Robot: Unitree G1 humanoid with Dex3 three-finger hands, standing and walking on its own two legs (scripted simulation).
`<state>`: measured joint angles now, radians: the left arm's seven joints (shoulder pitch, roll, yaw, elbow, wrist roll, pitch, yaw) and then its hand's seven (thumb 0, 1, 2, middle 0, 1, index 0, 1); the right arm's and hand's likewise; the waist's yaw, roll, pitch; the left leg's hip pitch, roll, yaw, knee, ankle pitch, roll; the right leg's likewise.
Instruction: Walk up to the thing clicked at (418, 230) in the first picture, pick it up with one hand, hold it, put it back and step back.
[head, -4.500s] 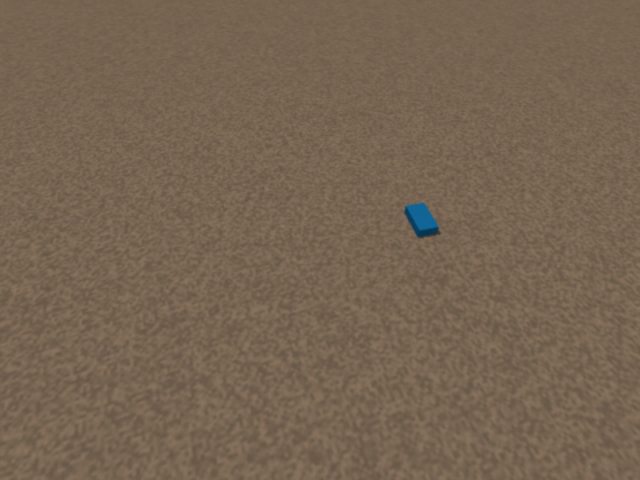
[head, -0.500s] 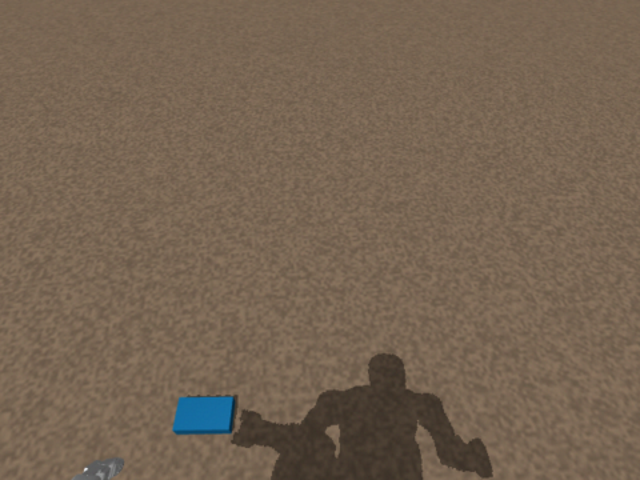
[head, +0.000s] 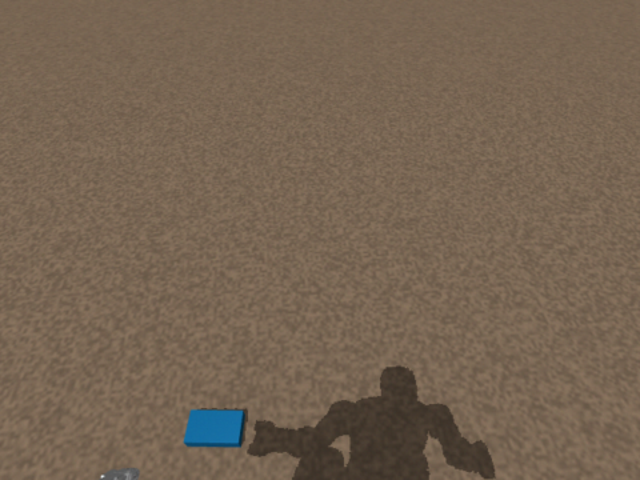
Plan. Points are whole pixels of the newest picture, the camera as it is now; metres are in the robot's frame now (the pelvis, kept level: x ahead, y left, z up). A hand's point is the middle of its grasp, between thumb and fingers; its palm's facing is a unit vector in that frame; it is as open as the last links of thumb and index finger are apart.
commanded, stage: walk up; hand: left
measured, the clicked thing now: (215, 428) +0.40 +0.33 -0.75
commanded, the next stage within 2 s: stand in 0.50 s
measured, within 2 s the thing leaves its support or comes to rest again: neither
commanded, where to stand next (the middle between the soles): +0.05 -0.01 m, yaw +2 degrees
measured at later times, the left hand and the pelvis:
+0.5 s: hand out of the picture +0.09 +0.26 -0.15, palm faces +0.01 -0.95 -0.30, open 7.4 cm; pelvis +0.01 +0.02 +0.01, yaw +0 degrees
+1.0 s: hand out of the picture +0.10 +0.28 -0.15, palm faces -0.02 -0.94 -0.33, open 7.4 cm; pelvis +0.01 +0.03 +0.01, yaw +0 degrees
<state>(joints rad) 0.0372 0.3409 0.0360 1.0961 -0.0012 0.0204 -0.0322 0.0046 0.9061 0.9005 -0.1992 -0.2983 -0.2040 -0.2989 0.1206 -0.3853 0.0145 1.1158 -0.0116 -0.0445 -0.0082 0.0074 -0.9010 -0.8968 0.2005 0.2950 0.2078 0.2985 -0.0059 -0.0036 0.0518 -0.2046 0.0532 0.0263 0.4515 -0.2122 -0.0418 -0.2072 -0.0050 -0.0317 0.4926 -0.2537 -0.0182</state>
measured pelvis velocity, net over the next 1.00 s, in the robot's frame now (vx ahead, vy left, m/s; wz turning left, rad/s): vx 0.01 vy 0.03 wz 0.00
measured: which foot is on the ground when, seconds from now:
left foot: down 0.00-1.00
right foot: down 0.00-1.00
